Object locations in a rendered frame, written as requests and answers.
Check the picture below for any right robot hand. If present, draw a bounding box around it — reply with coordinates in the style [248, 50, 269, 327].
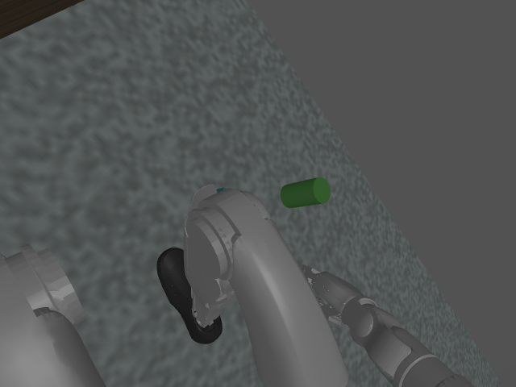
[301, 264, 364, 326]

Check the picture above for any right robot foot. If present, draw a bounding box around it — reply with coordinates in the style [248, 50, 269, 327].
[156, 248, 223, 344]

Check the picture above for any right robot arm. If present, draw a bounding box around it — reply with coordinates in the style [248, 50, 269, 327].
[341, 296, 475, 387]

